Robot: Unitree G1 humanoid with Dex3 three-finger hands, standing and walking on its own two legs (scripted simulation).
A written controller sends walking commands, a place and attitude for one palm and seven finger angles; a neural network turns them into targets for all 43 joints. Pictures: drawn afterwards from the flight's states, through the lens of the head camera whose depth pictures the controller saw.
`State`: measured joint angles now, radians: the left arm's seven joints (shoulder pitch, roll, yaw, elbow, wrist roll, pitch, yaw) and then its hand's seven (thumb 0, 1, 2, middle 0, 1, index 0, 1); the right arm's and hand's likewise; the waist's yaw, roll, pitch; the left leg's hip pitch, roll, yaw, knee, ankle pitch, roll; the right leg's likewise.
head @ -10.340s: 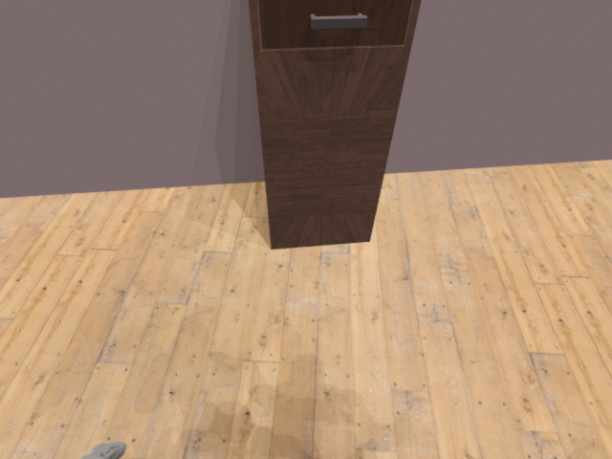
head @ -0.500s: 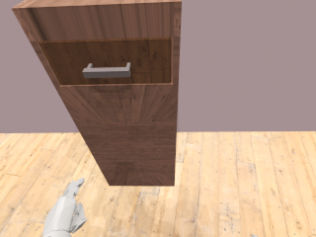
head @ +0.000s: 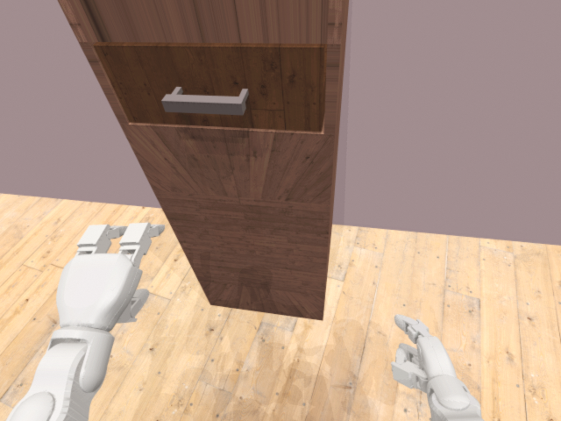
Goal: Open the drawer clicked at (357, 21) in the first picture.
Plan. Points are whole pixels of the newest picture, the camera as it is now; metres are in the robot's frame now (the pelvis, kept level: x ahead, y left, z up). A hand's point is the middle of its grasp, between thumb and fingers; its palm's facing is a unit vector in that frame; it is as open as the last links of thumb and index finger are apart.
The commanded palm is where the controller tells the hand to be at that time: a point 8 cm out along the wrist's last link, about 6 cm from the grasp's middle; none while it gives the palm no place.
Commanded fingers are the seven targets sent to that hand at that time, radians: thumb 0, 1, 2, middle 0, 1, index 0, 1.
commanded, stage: raise the hand with hooked fingers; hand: left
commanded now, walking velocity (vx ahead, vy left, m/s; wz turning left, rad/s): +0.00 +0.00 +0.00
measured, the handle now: (207, 98) +0.56 +0.22 +0.17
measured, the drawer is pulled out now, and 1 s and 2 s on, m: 0.00 0.00 0.00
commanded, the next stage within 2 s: move the hooked fingers above the handle in 1.28 s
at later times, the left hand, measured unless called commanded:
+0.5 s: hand (95, 207) +0.30 +0.28 +0.18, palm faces +0.23 -0.07 -0.97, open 13.1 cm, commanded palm +0.25 +0.28 +0.24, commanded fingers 0.00 -0.50 0.30 -0.30 -1.20 -0.30 -1.20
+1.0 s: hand (69, 165) +0.31 +0.29 +0.23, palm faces +0.10 -0.02 -1.00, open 13.9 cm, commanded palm +0.27 +0.29 +0.30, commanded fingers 0.00 -0.50 0.30 -0.30 -1.20 -0.30 -1.20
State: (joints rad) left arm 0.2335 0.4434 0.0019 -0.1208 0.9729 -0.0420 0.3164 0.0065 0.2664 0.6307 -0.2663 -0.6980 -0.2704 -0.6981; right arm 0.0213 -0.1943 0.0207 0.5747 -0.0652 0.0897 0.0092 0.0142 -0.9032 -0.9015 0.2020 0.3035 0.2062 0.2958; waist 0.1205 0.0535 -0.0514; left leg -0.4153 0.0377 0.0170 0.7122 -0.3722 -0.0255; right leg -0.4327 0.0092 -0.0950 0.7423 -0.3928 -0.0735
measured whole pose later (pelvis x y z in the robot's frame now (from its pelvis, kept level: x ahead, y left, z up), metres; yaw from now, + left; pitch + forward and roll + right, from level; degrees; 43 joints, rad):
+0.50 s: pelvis +0.00 +0.05 +0.02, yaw -3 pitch -1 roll +1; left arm -0.03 0.53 -0.01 -0.16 0.87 0.13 0.06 0.00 -0.30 0.38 -0.30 -1.07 -0.31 -1.07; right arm 0.08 -0.27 -0.02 0.63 0.02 0.11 -0.02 0.02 -0.91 -0.90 0.20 0.30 0.20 0.29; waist 0.09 0.10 0.00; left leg -0.18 -0.03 0.01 0.47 -0.26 0.02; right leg -0.22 -0.02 -0.02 0.50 -0.26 0.00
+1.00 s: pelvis -0.02 +0.06 +0.03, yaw -3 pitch -2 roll +0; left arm -0.33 0.65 0.00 -0.11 0.81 0.12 -0.31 0.00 -0.49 0.30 -0.31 -1.20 -0.32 -1.20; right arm 0.12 -0.28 0.04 0.60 0.03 0.10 0.03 0.02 -0.90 -0.90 0.20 0.30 0.21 0.30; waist 0.10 0.09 0.02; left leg -0.17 -0.05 0.01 0.41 -0.20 0.04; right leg -0.20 -0.03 -0.01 0.43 -0.19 0.01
